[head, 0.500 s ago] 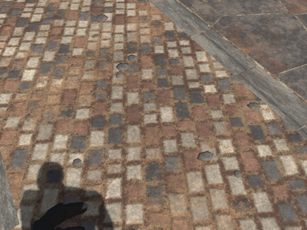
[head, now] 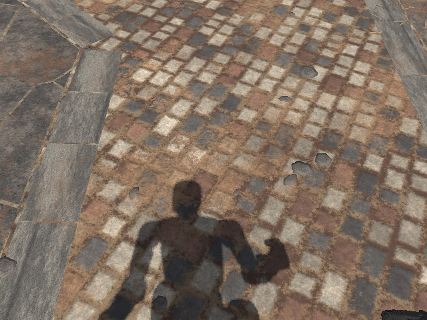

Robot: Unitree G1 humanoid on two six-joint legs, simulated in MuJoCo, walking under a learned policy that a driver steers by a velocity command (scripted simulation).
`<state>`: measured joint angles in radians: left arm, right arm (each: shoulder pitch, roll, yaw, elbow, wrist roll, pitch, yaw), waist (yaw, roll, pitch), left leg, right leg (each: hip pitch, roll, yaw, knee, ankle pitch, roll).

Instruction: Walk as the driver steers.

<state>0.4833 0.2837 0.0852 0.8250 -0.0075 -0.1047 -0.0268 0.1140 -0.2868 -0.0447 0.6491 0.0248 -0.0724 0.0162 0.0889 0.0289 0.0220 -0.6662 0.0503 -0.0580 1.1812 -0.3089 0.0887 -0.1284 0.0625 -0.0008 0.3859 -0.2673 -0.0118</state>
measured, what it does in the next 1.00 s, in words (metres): walks ahead, turning right: left foot, then right foot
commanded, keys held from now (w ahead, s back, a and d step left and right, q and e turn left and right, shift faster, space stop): w+shift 0.12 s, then w+e+shift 0.54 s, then q+shift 0.34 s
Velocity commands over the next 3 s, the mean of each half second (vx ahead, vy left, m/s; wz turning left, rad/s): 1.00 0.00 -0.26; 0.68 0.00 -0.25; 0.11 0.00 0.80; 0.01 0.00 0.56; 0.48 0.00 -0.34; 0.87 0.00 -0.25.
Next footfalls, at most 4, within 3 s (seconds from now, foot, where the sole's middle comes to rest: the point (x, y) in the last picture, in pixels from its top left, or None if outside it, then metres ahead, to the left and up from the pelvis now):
0.24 left None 0.43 0.17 -0.77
0.70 right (268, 231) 0.82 -0.12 -0.77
1.16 left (234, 169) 1.09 0.02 -0.77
1.70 right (280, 160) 1.16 -0.17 -0.77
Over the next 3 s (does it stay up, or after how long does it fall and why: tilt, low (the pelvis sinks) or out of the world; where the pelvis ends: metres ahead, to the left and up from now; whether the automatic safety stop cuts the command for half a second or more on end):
stays up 1.61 -0.15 -0.02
